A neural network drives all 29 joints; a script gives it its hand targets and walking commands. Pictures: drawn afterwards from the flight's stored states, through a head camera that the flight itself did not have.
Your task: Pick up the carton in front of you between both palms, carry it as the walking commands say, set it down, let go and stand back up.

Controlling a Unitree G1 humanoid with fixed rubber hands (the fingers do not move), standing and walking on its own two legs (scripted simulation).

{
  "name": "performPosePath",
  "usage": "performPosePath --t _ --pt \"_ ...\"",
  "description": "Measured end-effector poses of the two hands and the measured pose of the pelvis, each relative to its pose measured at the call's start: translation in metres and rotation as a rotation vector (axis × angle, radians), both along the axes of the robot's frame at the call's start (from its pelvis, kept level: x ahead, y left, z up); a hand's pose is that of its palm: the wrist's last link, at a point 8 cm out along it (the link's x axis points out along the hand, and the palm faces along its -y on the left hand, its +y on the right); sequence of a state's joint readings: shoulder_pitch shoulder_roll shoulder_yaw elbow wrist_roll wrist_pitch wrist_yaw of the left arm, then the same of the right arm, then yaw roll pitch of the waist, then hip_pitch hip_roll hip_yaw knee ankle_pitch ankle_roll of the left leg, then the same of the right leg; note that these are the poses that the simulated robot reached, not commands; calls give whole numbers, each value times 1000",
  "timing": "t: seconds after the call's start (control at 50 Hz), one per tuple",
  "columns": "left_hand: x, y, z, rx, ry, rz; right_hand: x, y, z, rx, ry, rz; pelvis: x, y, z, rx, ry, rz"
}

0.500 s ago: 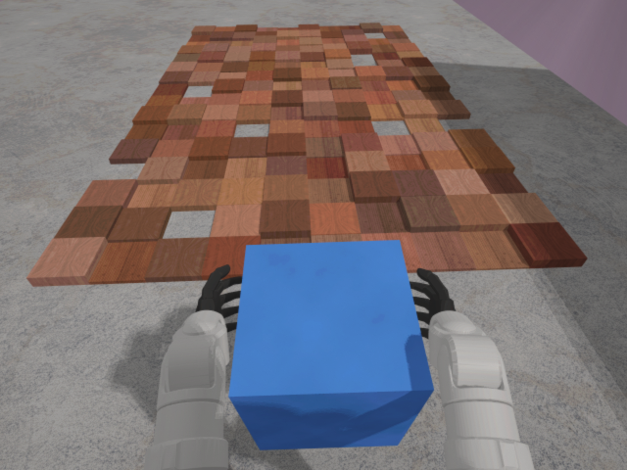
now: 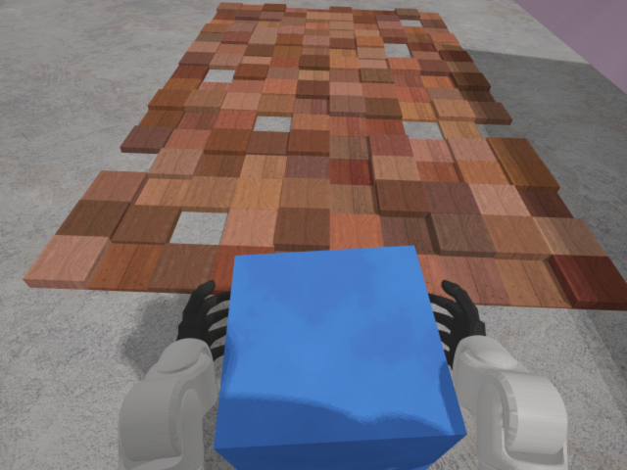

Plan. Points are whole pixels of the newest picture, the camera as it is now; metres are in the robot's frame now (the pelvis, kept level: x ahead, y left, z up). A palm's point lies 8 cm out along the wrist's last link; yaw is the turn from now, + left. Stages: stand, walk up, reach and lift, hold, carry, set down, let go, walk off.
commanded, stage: carry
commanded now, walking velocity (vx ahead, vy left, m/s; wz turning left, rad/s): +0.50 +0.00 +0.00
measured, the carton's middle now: (330, 374) +0.24 +0.00 +0.02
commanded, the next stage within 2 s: none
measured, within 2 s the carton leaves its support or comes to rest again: neither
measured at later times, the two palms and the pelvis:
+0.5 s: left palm (222, 167) +0.55 +0.18 +0.10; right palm (402, 174) +0.53 -0.12 +0.11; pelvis +0.31 +0.04 +0.01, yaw -2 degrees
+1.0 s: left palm (257, 45) +0.98 +0.17 +0.15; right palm (384, 47) +0.98 -0.14 +0.15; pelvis +0.63 +0.01 +0.00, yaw -1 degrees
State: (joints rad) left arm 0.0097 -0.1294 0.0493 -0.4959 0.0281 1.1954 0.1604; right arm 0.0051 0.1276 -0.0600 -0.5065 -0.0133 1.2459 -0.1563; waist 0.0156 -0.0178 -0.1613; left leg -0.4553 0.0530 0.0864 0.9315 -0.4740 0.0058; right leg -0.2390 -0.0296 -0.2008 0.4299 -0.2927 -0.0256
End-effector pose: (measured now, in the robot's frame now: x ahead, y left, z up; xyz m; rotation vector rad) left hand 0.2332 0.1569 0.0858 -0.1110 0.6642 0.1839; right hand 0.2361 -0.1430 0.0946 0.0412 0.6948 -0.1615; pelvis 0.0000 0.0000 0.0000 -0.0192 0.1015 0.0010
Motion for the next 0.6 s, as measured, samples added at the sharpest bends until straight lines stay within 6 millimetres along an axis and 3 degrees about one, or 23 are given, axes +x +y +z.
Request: performPosePath --t 0.08,0.18,0.26,0.38,0.5,0.6 --pt "40 17 4 -2 -5 37 49 17 3 7 -6 29 45 10 3 12 1 -7" --pt "114 35 -3 -9 -53 17 114 35 -6 1 -54 10 112 33 -15 28 -26 -29" --pt "168 34 -6 -3 3 -44 148 34 -14 7 2 -51 155 46 -8 19 -16 -53" --pt "242 24 6 5 2 -124 202 27 0 2 6 -120 226 52 10 -12 2 -45" --pt "320 25 16 12 -77 -78 298 26 14 -9 -72 -66 306 40 6 -13 -13 -32" --pt "403 18 8 36 -108 -22 397 17 0 18 -105 -14 384 22 -16 -2 -35 -14"
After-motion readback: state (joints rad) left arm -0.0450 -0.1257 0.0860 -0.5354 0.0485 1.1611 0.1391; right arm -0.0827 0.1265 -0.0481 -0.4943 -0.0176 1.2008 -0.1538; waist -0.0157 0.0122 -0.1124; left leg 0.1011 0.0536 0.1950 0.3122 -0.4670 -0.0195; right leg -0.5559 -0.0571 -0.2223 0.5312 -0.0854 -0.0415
